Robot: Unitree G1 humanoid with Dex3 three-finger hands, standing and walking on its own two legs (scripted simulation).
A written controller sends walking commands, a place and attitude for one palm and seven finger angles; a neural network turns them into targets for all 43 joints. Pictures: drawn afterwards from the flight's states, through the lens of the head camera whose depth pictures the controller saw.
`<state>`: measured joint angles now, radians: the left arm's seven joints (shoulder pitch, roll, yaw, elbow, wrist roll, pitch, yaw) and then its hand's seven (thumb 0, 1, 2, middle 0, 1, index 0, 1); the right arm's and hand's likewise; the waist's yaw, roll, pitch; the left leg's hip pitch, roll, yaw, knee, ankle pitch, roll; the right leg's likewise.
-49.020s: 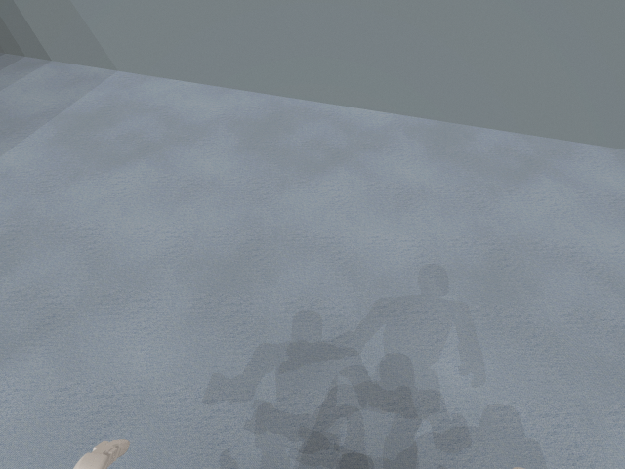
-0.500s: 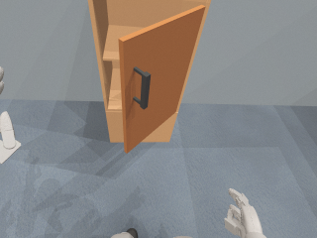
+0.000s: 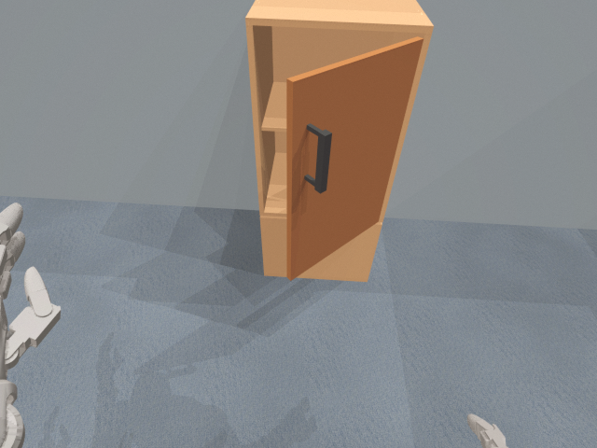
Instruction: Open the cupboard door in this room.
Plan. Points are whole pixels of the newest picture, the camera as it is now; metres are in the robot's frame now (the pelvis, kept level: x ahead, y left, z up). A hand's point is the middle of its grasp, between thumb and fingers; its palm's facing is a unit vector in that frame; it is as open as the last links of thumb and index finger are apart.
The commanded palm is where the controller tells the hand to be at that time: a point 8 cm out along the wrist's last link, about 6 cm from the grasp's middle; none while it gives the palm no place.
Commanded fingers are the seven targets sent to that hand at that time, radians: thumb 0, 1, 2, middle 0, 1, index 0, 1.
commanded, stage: stop stepping back and stand still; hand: left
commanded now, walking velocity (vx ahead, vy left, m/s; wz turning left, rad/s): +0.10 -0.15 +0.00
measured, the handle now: (316, 159) +0.67 +0.01 +0.04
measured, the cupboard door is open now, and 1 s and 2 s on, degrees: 44 44 44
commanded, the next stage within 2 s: let the arm hang, fingers relaxed in 0.54 s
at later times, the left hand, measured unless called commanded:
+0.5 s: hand (79, 338) +0.19 +0.24 +0.14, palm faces +0.38 -0.79 -0.48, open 7.4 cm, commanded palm +0.14 +0.28 +0.18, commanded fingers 0.00 0.90 0.90 -0.20 -0.30 -0.20 -0.30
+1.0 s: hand out of the picture +0.03 +0.17 -0.16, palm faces +0.08 -0.98 -0.19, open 6.8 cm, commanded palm none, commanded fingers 0.00 0.90 0.90 -0.20 -0.30 -0.20 -0.30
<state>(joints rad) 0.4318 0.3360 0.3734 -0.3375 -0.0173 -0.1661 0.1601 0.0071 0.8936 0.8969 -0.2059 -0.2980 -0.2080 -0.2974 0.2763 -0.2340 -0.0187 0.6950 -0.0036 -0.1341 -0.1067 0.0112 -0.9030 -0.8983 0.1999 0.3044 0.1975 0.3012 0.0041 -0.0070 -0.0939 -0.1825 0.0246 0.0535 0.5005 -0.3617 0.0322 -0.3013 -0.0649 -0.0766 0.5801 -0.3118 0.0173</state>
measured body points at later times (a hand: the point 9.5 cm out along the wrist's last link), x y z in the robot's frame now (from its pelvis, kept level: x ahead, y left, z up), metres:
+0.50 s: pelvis -0.01 -0.02 +0.00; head +0.00 -0.03 +0.45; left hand +0.16 +0.28 +0.17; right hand +0.12 -0.27 -0.10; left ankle -0.02 +0.11 -0.68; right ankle +0.03 -0.08 -0.73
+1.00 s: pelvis -0.02 -0.01 +0.00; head +0.01 +0.00 +0.45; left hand +0.02 +0.22 -0.15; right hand +0.05 -0.23 -0.14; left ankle +0.02 +0.11 -0.73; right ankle +0.01 -0.10 -0.73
